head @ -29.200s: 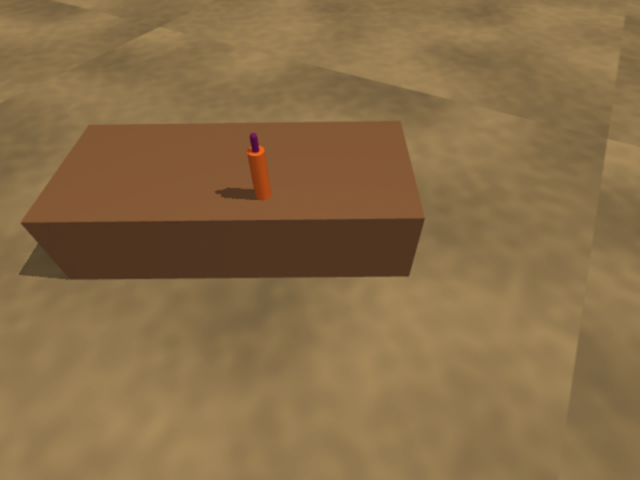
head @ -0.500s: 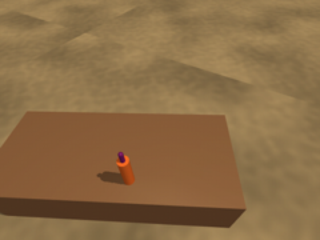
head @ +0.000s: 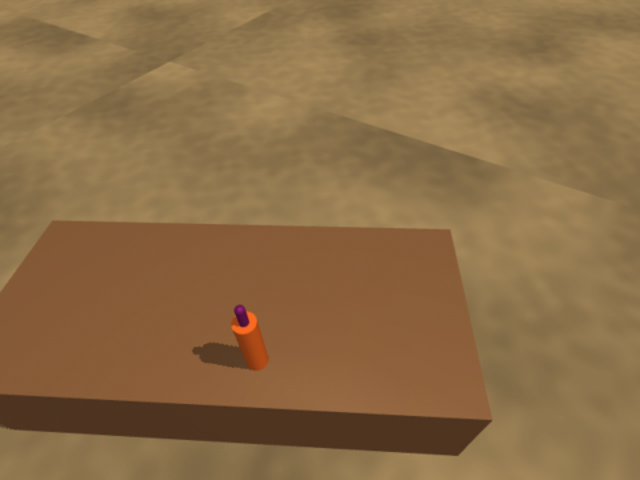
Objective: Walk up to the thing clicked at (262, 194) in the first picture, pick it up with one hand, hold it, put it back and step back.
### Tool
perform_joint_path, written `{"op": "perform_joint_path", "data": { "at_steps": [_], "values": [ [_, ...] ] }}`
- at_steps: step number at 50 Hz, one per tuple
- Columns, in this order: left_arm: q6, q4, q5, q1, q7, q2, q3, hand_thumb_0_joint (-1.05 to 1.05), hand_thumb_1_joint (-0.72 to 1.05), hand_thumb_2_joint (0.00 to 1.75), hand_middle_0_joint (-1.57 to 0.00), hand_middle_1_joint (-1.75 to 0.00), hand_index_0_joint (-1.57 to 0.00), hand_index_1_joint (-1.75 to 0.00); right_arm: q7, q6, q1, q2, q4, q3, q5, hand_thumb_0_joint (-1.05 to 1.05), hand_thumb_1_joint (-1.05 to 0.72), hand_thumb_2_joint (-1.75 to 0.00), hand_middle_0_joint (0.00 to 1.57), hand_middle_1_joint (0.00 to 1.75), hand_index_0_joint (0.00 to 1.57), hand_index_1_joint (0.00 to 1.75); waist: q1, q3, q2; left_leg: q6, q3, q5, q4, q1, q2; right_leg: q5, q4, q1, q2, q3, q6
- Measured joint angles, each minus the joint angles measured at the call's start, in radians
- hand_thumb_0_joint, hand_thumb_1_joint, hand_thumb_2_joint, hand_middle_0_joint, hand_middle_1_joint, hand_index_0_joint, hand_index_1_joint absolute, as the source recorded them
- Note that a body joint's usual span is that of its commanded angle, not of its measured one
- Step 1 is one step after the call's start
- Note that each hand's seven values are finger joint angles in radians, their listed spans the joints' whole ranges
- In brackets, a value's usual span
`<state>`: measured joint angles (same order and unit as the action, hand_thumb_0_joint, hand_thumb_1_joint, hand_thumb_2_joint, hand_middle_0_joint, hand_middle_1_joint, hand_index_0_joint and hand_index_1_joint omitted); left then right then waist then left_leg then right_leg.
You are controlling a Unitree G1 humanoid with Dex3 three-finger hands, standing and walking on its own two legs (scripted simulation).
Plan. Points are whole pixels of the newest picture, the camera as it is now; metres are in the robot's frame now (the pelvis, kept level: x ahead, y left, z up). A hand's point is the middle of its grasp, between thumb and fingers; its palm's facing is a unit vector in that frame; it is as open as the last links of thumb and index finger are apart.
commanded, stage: stand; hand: left
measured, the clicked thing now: (249, 336) +0.48 +0.19 -0.33
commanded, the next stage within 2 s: none
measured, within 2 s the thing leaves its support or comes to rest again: neither
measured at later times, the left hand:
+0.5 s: hand out of the picture +0.07 +0.25 -0.15, palm faces +0.00 -0.94 -0.35, open 7.4 cm
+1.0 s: hand out of the picture +0.08 +0.25 -0.15, palm faces +0.00 -0.94 -0.35, open 7.3 cm
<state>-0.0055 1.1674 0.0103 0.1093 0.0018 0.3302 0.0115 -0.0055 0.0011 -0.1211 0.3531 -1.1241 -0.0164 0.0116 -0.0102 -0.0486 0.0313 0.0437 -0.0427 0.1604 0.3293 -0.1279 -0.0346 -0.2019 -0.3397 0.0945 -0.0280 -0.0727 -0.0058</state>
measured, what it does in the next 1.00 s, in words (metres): stands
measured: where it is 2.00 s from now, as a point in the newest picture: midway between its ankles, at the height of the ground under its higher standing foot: outside the picture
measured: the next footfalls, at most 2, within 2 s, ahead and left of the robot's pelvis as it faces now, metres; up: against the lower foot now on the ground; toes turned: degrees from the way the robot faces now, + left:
none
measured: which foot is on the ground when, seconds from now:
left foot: down 0.00-1.00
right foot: down 0.00-1.00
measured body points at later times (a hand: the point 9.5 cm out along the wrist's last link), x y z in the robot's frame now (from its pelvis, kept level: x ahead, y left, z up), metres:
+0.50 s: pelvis +0.00 +0.00 +0.00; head +0.01 -0.01 +0.45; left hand +0.07 +0.30 -0.13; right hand +0.07 -0.30 -0.14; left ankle +0.01 +0.15 -0.75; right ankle -0.01 -0.12 -0.75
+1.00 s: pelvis +0.01 +0.00 +0.00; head +0.02 -0.01 +0.45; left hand +0.08 +0.30 -0.13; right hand +0.08 -0.30 -0.14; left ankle +0.01 +0.15 -0.75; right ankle -0.01 -0.12 -0.75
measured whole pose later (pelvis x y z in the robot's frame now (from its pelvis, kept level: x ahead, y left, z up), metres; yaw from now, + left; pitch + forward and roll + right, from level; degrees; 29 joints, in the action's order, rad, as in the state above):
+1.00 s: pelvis +0.01 +0.00 +0.00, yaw +0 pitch -2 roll +0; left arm -0.01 1.14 0.01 0.11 0.00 0.34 0.01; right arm 0.00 0.00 -0.11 0.35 -1.12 -0.01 0.01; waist -0.01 -0.05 0.02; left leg 0.05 -0.04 0.17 0.32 -0.12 -0.04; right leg -0.21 -0.33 0.08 -0.02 -0.07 0.00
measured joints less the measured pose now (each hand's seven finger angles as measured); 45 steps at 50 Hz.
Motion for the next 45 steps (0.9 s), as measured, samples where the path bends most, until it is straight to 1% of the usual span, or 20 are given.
{"op": "perform_joint_path", "data": {
  "at_steps": [4, 7, 12, 16, 20, 25, 45],
  "values": [
    [0.000, -0.002, 0.000, 0.001, -0.001, -0.001, 0.000, 0.00, 0.08, 0.63, -0.19, -0.26, -0.19, -0.26, 0.001, 0.000, 0.000, -0.001, 0.000, 0.000, 0.000, 0.00, -0.91, -0.89, 0.20, 0.30, 0.21, 0.30, 0.002, 0.001, 0.000, 0.001, -0.001, 0.001, 0.000, 0.000, -0.002, 0.000, 0.001, -0.001, 0.002, -0.001, 0.001],
    [-0.001, -0.003, 0.001, 0.002, -0.003, -0.001, 0.001, 0.00, 0.30, 0.74, -0.20, -0.28, -0.20, -0.28, 0.003, 0.000, -0.001, -0.001, 0.000, 0.000, 0.000, 0.00, -0.91, -0.89, 0.20, 0.30, 0.21, 0.30, 0.003, 0.002, 0.000, 0.002, -0.001, 0.001, 0.000, -0.001, -0.003, 0.000, 0.003, -0.001, 0.003, -0.001, 0.002],
    [-0.001, -0.006, 0.001, 0.001, -0.004, 0.001, 0.003, 0.00, 0.63, 0.84, -0.20, -0.29, -0.20, -0.29, 0.003, -0.001, -0.004, -0.002, 0.000, -0.001, 0.000, 0.00, -0.91, -0.89, 0.20, 0.29, 0.21, 0.30, 0.004, -0.001, -0.003, 0.003, -0.002, 0.000, -0.003, -0.001, -0.003, -0.002, 0.001, 0.001, 0.003, -0.002, 0.003],
    [-0.001, -0.009, 0.001, 0.002, -0.004, 0.002, 0.003, 0.00, 0.78, 0.88, -0.20, -0.29, -0.20, -0.29, 0.003, -0.001, -0.005, -0.002, -0.001, -0.001, 0.000, 0.00, -0.91, -0.89, 0.21, 0.29, 0.21, 0.30, 0.005, -0.002, -0.004, 0.005, -0.002, 0.002, -0.002, -0.001, -0.005, -0.002, 0.002, 0.001, 0.005, -0.002, 0.004],
    [0.000, -0.011, 0.000, 0.001, -0.006, 0.003, 0.002, 0.00, 0.85, 0.89, -0.20, -0.29, -0.20, -0.29, 0.003, -0.001, -0.004, -0.001, -0.002, -0.001, 0.000, 0.00, -0.91, -0.89, 0.21, 0.29, 0.21, 0.30, 0.006, -0.003, -0.004, 0.005, -0.002, 0.004, -0.002, -0.001, -0.006, -0.004, 0.002, 0.001, 0.006, -0.002, 0.005],
    [-0.003, -0.015, 0.000, 0.001, -0.005, 0.003, 0.002, 0.00, 0.89, 0.90, -0.20, -0.30, -0.20, -0.30, 0.004, -0.001, -0.003, 0.000, -0.003, 0.000, -0.001, 0.00, -0.91, -0.89, 0.20, 0.29, 0.21, 0.30, 0.006, -0.002, -0.003, 0.006, -0.002, 0.005, -0.002, 0.000, -0.007, -0.005, 0.003, -0.001, 0.007, -0.002, 0.005],
    [-0.004, -0.025, -0.002, -0.001, -0.007, 0.004, 0.002, 0.00, 0.91, 0.90, -0.20, -0.30, -0.20, -0.30, 0.005, -0.005, 0.007, 0.000, 0.000, 0.001, -0.001, 0.00, -0.91, -0.89, 0.20, 0.29, 0.21, 0.30, 0.005, -0.003, -0.010, 0.006, 0.002, 0.011, -0.007, 0.009, -0.007, -0.010, 0.007, -0.008, 0.007, 0.001, 0.005]
  ]
}}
